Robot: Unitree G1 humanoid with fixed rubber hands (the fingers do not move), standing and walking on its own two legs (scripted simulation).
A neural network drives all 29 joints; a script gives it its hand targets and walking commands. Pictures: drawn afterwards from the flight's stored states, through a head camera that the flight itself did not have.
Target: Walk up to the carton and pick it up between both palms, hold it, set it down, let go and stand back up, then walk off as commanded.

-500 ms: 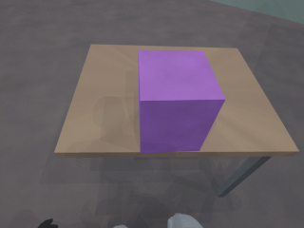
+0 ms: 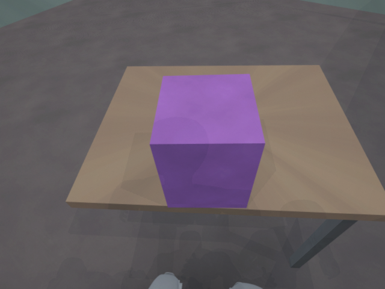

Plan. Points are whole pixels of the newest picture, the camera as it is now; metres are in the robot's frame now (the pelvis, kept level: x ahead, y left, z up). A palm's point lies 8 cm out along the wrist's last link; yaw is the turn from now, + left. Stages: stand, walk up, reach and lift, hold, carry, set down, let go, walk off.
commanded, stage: walk up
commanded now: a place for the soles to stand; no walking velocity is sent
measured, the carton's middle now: (206, 144) +0.44 -0.02 +0.04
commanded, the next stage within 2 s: reach and lift in 1.58 s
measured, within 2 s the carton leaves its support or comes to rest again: neither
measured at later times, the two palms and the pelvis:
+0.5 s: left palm out of the picture +0.13 +0.34 -0.11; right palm out of the picture +0.07 -0.29 -0.08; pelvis +0.02 +0.03 +0.00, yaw +1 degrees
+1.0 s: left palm out of the picture +0.11 +0.34 -0.11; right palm out of the picture +0.07 -0.28 -0.09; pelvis +0.02 +0.03 +0.00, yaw +1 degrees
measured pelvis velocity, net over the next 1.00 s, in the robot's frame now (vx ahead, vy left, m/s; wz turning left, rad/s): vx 0.02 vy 0.03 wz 0.01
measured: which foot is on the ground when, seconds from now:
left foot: up 0.00-0.10, down 0.12-1.00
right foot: down 0.00-1.00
